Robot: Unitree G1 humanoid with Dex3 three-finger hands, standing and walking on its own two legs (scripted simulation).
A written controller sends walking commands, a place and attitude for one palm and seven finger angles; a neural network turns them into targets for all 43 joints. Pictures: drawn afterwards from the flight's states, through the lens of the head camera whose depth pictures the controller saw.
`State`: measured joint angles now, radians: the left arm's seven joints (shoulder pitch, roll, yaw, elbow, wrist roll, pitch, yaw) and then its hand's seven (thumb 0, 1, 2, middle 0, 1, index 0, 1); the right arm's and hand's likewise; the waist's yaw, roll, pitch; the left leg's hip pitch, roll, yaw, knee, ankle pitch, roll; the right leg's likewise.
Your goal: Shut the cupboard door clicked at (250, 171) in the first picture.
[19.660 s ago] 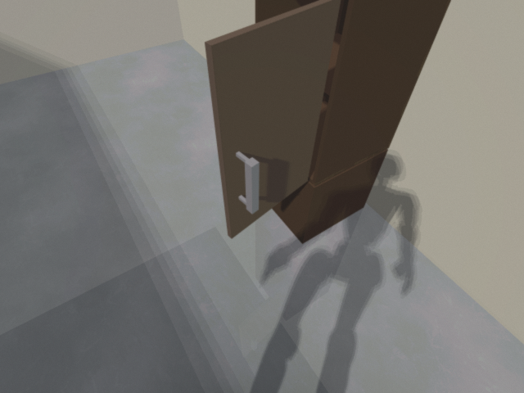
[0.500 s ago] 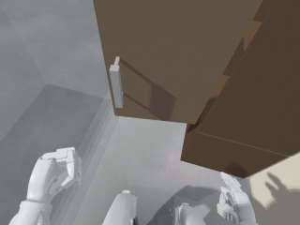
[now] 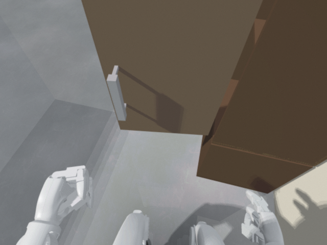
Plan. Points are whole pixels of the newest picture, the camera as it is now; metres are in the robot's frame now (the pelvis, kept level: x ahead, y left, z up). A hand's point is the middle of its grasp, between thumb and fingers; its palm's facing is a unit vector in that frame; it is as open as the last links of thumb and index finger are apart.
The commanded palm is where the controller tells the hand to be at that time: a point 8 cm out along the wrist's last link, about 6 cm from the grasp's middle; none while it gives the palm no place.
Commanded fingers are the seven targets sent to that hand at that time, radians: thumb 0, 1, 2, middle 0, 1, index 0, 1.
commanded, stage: bring the fist close to the handle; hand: left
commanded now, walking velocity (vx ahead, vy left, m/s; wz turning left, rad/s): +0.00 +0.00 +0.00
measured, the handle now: (119, 94) +0.52 +0.17 +0.02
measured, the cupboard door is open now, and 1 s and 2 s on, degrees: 100 100 95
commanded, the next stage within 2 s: push the door shut along its arc in 1.40 s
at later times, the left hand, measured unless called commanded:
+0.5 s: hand (107, 152) +0.31 +0.16 +0.05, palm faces -0.02 -1.00 -0.02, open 3.1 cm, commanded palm +0.30 +0.20 +0.04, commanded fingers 0.00 0.90 0.90 -1.30 -1.50 -1.30 -1.50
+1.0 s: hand (132, 123) +0.42 +0.12 +0.02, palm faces -0.03 -1.00 -0.02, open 3.1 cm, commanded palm +0.40 +0.17 +0.02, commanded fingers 0.00 0.90 0.90 -1.30 -1.50 -1.30 -1.50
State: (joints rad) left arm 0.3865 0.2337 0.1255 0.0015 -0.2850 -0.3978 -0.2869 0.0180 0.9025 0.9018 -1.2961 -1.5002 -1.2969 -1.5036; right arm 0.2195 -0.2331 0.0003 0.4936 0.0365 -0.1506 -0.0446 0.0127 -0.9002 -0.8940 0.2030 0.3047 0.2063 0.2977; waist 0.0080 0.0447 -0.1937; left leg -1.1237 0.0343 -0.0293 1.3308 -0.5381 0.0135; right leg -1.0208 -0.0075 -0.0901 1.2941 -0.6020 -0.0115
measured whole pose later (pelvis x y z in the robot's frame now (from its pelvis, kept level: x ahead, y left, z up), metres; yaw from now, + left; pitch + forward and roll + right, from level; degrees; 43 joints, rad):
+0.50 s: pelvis +0.00 +0.00 +0.00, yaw +0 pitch +21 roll -3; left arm 0.01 0.21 0.10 0.21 -0.20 -0.39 -0.12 0.02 0.90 0.90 -1.30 -1.50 -1.30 -1.50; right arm 0.25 -0.24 0.01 0.55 0.02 -0.11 -0.02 0.01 -0.90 -0.89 0.20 0.30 0.21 0.30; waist -0.03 0.04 -0.20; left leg -1.15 0.03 -0.01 1.32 -0.52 0.02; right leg -1.06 -0.01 -0.07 1.29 -0.59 -0.01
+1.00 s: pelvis +0.00 +0.00 -0.01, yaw -1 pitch +24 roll -2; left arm -0.48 0.20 0.14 0.74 -0.13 -0.45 -0.06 0.02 0.90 0.90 -1.30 -1.50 -1.30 -1.50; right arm 0.24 -0.24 0.00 0.62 0.00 -0.04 0.00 0.01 -0.90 -0.89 0.20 0.30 0.21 0.30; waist -0.08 0.04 -0.18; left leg -1.23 0.03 0.01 1.33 -0.52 0.02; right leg -1.15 -0.01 -0.05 1.32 -0.59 -0.01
